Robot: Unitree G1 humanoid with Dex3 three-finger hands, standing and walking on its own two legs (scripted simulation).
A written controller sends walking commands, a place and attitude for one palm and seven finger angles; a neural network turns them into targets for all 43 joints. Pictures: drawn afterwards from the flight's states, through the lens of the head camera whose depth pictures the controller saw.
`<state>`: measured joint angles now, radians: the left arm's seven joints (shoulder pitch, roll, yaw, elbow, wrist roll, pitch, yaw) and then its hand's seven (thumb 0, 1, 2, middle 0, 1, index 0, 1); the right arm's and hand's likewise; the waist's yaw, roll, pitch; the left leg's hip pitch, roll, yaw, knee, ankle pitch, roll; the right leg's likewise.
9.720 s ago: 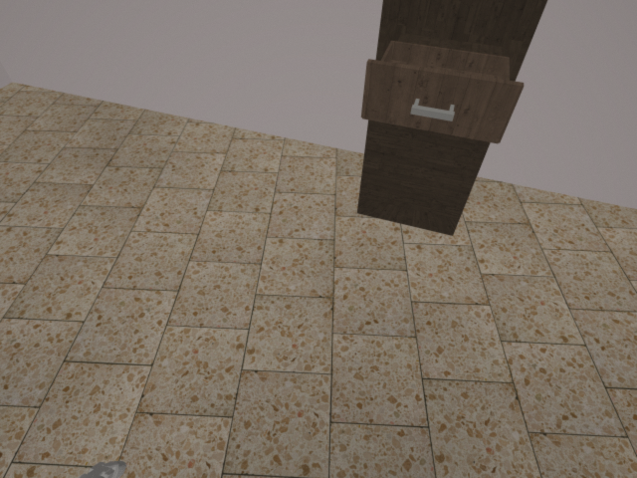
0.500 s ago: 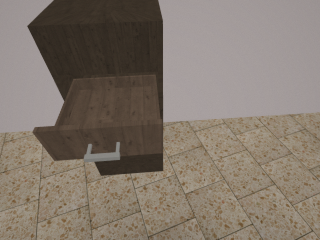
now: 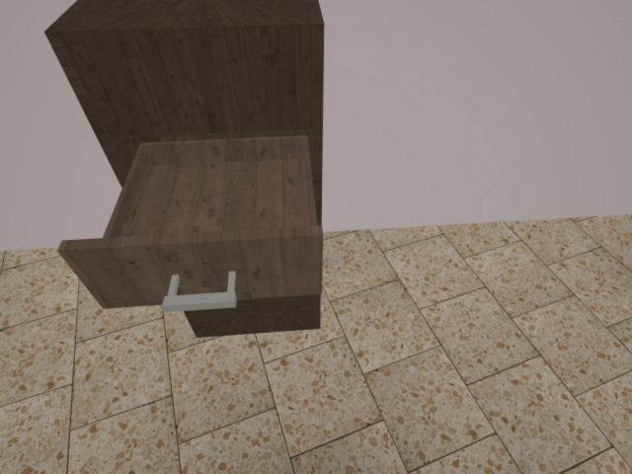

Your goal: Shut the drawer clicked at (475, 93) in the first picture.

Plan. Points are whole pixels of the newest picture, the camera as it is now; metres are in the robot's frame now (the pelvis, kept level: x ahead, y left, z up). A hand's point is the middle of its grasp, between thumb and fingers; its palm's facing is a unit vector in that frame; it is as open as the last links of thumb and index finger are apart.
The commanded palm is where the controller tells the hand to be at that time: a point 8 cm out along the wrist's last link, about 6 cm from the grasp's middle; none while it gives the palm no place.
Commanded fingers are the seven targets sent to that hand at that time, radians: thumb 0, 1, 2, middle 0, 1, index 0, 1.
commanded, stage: look again from close up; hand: left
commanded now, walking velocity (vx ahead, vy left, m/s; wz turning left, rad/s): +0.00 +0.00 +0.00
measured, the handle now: (202, 290) +0.39 +0.20 -0.03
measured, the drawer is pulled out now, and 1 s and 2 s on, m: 0.28 0.28 0.28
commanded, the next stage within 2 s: shuffle to correct the standing spot in 0.42 s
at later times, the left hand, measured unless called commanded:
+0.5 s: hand out of the picture +0.04 +0.22 -0.17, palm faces -0.03 -0.97 -0.23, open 7.4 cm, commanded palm none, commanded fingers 0.00 0.90 0.90 -0.20 -0.30 -0.20 -0.30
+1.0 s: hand out of the picture -0.01 +0.18 -0.18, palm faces +0.08 -0.98 -0.17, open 7.4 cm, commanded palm none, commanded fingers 0.00 0.90 0.90 -0.20 -0.30 -0.20 -0.30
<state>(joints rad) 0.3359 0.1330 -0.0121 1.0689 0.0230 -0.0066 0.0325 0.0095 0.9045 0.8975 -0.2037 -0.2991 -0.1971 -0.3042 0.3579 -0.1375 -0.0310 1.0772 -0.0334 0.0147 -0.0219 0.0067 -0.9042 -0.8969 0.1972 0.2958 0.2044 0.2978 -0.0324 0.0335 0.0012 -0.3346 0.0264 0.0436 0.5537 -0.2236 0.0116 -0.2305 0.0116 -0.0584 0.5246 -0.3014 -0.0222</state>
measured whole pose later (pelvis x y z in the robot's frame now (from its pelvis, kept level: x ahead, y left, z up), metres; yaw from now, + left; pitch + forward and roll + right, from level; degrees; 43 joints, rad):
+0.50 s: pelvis +0.01 +0.04 +0.00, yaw -2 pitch -2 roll +0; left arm 0.28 0.19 -0.02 1.03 0.02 0.00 0.03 0.01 0.91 0.90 -0.20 -0.30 -0.20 -0.30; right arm 0.18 -0.19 0.00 1.04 -0.02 -0.01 -0.01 0.00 -0.90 -0.90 0.20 0.30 0.20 0.30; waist 0.00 0.00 0.03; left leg -0.23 -0.02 0.10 0.47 -0.21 0.07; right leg -0.15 -0.04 0.00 0.47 -0.28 0.04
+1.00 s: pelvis +0.05 +0.02 +0.00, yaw +3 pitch +0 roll -1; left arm 0.41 0.14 0.01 1.09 0.03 -0.02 0.03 0.01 0.91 0.90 -0.20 -0.30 -0.19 -0.30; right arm 0.32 -0.16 -0.03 1.11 -0.02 0.01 -0.01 0.01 -0.91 -0.90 0.20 0.30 0.20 0.30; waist -0.01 0.01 0.03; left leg -0.34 0.02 0.10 0.70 -0.40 0.04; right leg -0.12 -0.04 -0.12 0.51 -0.39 0.02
